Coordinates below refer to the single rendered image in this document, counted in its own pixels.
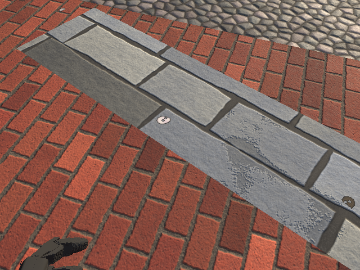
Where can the robot left hand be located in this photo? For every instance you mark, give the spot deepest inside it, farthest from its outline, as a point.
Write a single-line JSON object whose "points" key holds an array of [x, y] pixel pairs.
{"points": [[52, 251]]}

